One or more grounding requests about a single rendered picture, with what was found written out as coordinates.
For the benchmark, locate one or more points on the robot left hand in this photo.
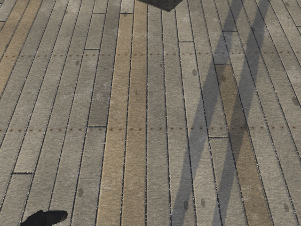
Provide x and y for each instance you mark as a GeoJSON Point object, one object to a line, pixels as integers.
{"type": "Point", "coordinates": [48, 218]}

